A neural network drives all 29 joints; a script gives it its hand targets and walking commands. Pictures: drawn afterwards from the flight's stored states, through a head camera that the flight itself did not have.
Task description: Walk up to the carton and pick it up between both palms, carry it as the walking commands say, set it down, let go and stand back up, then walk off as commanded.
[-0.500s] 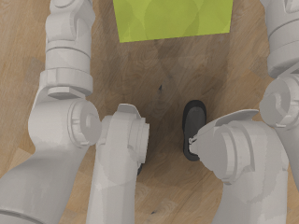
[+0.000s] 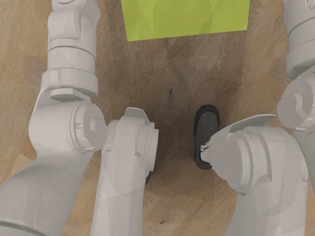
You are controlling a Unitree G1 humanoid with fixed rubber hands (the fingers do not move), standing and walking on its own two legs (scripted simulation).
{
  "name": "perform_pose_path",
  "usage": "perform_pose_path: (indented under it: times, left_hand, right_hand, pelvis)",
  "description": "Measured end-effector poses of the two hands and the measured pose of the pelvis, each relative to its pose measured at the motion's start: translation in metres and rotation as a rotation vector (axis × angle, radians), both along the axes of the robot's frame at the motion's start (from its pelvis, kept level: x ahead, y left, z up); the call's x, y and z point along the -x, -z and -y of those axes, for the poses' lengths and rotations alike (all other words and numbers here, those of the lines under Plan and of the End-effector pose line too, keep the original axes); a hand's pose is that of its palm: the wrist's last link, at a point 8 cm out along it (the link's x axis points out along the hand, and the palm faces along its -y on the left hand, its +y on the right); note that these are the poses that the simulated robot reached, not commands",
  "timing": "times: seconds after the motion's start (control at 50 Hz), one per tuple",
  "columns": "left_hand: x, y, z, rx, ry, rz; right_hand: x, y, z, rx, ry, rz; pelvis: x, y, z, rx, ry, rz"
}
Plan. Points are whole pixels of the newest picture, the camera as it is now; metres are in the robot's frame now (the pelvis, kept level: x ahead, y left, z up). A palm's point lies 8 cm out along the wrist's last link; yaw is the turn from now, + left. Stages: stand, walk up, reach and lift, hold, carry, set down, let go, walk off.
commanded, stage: set down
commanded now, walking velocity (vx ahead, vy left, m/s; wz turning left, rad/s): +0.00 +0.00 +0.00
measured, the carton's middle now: out of the picture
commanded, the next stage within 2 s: none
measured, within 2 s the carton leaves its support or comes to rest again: rests again in 0.84 s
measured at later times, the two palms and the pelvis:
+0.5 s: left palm out of the picture +0.55 +0.14 -0.18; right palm out of the picture +0.57 -0.19 -0.18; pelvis +0.00 +0.00 -0.01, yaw +0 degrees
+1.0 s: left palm out of the picture +0.53 +0.14 -0.20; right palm out of the picture +0.55 -0.20 -0.20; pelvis -0.01 +0.00 +0.00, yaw -1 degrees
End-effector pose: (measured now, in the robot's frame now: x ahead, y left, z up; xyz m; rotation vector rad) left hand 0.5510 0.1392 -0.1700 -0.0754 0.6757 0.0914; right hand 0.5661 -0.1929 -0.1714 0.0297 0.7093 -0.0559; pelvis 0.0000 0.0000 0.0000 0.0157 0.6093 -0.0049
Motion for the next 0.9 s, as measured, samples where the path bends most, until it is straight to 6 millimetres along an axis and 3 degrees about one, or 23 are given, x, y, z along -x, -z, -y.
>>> perform_pose_path:
  times: [0.76, 0.9]
  left_hand:
    - [-0.004, 0.010, -0.004, -0.011, 0.030, 0.009]
    - [0.011, 0.024, -0.002, -0.030, 0.051, -0.027]
  right_hand:
    - [-0.007, 0.010, -0.001, 0.000, -0.017, 0.007]
    - [0.009, 0.025, 0.001, 0.039, -0.039, -0.060]
  pelvis:
    - [-0.003, 0.007, 0.002, 0.000, -0.001, 0.027]
    - [0.000, 0.005, 0.004, 0.001, 0.007, 0.038]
